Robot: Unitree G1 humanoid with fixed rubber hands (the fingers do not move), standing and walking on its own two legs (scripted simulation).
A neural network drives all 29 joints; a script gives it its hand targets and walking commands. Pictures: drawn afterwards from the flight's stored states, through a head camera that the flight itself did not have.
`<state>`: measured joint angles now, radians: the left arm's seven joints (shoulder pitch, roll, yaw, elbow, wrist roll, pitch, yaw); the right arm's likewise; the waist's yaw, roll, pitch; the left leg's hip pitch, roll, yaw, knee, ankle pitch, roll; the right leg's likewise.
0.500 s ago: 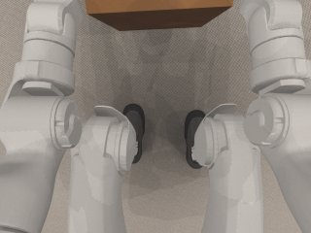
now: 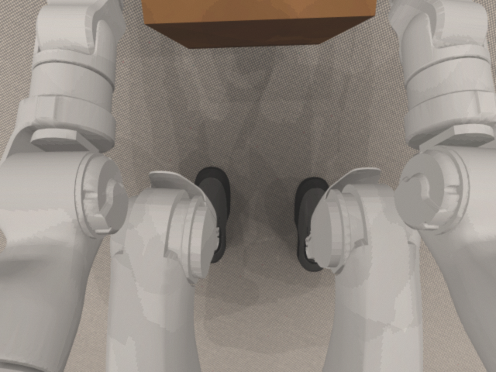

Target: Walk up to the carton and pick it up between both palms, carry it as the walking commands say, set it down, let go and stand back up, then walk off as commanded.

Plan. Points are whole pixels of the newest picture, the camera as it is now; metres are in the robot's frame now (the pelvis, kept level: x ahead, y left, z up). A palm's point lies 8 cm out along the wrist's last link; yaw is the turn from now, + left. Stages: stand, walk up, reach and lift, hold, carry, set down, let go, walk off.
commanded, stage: set down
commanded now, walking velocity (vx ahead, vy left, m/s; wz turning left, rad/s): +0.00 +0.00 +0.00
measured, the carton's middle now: out of the picture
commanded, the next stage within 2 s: none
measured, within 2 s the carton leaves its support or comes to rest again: neither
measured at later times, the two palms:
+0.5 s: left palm out of the picture +0.54 +0.17 -0.20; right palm out of the picture +0.55 -0.15 -0.19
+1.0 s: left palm out of the picture +0.54 +0.20 -0.21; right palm out of the picture +0.54 -0.16 -0.21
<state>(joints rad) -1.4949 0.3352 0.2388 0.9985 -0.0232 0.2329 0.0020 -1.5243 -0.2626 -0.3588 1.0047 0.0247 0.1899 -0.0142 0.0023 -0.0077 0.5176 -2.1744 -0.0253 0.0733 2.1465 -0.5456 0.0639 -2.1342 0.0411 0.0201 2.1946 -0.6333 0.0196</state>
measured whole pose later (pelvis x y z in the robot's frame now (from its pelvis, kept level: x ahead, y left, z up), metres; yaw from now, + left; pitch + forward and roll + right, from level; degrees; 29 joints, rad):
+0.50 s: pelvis +0.00 +0.00 +0.00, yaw +0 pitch +32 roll +0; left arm -1.50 0.34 0.27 1.03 -0.02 0.20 -0.02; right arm -1.53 -0.27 -0.36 1.02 -0.01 0.17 0.02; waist 0.00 -0.01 0.52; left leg -2.18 -0.03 0.07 2.16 -0.55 0.06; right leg -2.14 0.04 0.02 2.21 -0.63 0.02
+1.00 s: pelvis +0.00 +0.00 -0.01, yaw +0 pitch +33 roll +0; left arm -1.51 0.39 0.18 1.15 -0.07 0.11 0.09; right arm -1.57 -0.31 -0.26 1.19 0.13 0.10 -0.11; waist 0.00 -0.01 0.52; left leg -2.19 -0.03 0.07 2.17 -0.55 0.06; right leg -2.14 0.04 0.02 2.21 -0.64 0.02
